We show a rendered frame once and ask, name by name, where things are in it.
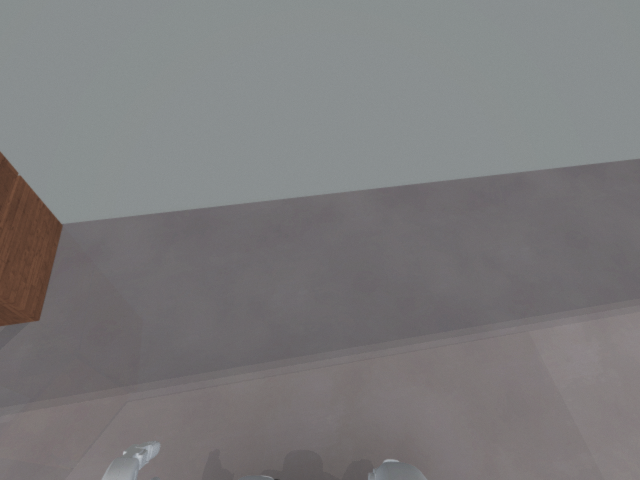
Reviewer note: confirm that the cupboard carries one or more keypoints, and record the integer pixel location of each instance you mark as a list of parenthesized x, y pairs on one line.
[(29, 237)]

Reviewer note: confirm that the robot left hand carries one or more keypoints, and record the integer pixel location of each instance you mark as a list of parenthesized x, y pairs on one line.
[(134, 458)]

